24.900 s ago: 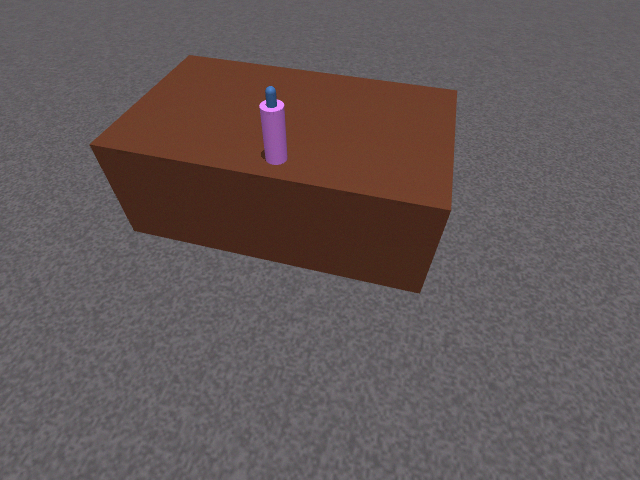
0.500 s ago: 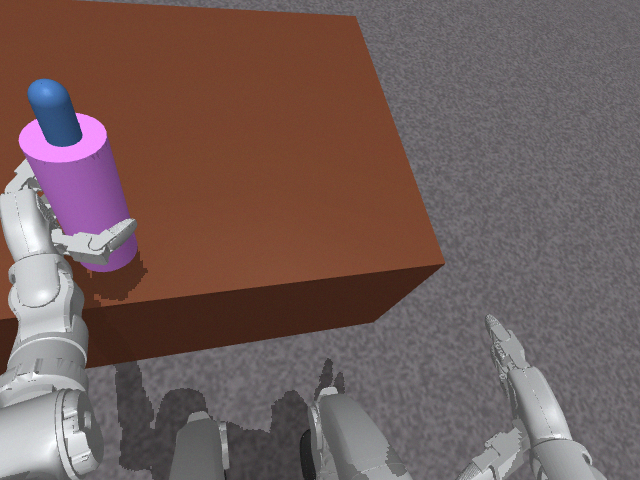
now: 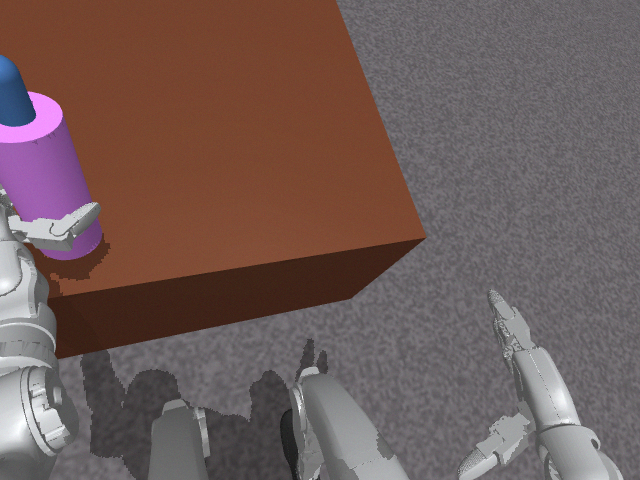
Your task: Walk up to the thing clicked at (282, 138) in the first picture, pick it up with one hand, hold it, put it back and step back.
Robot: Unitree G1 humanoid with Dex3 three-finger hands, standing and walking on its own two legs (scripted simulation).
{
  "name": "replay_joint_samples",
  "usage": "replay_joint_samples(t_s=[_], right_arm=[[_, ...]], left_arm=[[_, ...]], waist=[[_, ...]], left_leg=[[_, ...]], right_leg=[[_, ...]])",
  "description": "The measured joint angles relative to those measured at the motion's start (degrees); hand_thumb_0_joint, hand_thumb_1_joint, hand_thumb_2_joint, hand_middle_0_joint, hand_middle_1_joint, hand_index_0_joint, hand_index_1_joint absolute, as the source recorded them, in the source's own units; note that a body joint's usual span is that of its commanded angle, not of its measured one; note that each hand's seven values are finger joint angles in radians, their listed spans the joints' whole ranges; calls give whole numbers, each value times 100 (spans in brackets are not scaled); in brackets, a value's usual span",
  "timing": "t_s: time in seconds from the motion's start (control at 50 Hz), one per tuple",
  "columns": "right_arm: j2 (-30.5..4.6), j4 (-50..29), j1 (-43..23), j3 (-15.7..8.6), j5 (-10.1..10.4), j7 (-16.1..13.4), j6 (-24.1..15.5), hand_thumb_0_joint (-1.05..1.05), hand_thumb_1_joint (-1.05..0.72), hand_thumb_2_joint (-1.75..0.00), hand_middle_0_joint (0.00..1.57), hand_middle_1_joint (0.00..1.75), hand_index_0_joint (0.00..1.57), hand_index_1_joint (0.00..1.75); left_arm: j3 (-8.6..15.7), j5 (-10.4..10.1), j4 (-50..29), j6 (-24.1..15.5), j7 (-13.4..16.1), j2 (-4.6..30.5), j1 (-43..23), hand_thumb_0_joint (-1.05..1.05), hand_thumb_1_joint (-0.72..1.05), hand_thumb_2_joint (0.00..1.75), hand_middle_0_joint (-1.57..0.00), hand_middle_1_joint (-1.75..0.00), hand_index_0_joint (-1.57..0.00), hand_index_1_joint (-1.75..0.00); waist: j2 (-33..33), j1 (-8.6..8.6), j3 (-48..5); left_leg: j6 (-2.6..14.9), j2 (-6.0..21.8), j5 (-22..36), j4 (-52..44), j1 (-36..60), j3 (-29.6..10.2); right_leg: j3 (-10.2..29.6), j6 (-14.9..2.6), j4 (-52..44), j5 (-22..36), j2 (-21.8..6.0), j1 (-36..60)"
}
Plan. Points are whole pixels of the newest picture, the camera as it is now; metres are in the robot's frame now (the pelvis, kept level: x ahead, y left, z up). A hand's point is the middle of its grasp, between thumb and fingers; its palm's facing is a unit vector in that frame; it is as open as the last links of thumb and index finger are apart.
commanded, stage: lower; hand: left
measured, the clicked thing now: (39, 167) +0.50 +0.21 +0.01
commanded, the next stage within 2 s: loosen in 0.70 s
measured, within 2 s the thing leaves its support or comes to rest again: rests again in 1.66 s
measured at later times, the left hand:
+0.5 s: hand (56, 206) +0.50 +0.22 -0.07, palm faces +0.25 -0.97 -0.04, open 10.9 cm
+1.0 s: hand (60, 210) +0.50 +0.22 -0.09, palm faces +0.27 -0.96 -0.02, open 10.9 cm
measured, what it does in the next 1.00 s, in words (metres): stands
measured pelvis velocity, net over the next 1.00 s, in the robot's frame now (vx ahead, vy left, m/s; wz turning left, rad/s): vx -0.02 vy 0.00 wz -0.02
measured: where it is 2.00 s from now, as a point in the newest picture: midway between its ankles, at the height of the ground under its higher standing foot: outside the picture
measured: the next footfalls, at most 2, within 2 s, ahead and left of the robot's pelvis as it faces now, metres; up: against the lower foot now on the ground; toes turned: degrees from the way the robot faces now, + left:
none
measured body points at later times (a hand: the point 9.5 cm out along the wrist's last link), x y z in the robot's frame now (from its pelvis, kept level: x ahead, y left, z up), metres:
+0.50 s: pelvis -0.01 +0.01 -0.03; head +0.18 +0.08 +0.38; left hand +0.48 +0.27 -0.07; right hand +0.16 -0.26 +0.03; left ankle +0.03 +0.12 -0.59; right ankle +0.04 -0.13 -0.59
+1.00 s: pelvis -0.02 +0.00 -0.05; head +0.17 +0.08 +0.36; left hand +0.48 +0.27 -0.08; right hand +0.16 -0.26 +0.04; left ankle +0.03 +0.12 -0.59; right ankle +0.04 -0.13 -0.59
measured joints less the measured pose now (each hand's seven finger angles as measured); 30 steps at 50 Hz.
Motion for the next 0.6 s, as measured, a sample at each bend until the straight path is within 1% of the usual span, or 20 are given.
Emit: replay_joint_samples(t_s=[0.16, 0.22, 0.32, 0.5, 0.6], right_arm=[[-18, -150, 45, 11, -2, 60, -52, 0, 50, -7, 6, 5, 6, 6], [-15, -187, 60, 4, -20, 79, -62, 0, 49, -7, 6, 5, 6, 6], [1, -188, 41, -14, -49, 111, -41, 0, 49, -7, 6, 5, 6, 6], [17, -294, 66, 8, -50, 145, -17, 0, 50, -7, 6, 5, 6, 6], [-27, -387, 48, 2, -40, 132, -21, 0, 50, -7, 6, 5, 6, 6]], left_arm=[[56, -8, -167, -24, -12, 35, 94, 0, -51, 109, -73, -108, -68, -103], [65, 54, -251, -24, 27, 59, 109, 0, -50, 109, -73, -108, -68, -103], [45, 100, -216, -32, 70, 123, 60, 0, -50, 109, -73, -108, -68, -103], [152, 179, -42, -29, 138, 205, -23, 0, -51, 110, -73, -109, -67, -104], [219, 225, 68, -40, 156, 280, -102, 0, -51, 111, -72, -110, -67, -105]], waist=[[-54, -98, -46], [-68, -140, -82], [-31, -177, -133], [69, -222, -119], [53, -278, -105]], left_leg=[[22, 9, -112, 299, -356, -17], [23, 10, -152, 395, -450, -39], [27, 20, -201, 534, -587, -74], [43, 16, -201, 700, -793, -71], [39, 9, -185, 809, -949, -70]], right_leg=[[-8, 28, 240, -79, 15, -332], [-26, 33, 314, -111, 18, -411], [-55, 38, 410, -140, 32, -523], [-46, 51, 574, -135, 34, -733], [-41, 44, 706, -129, 29, -901]])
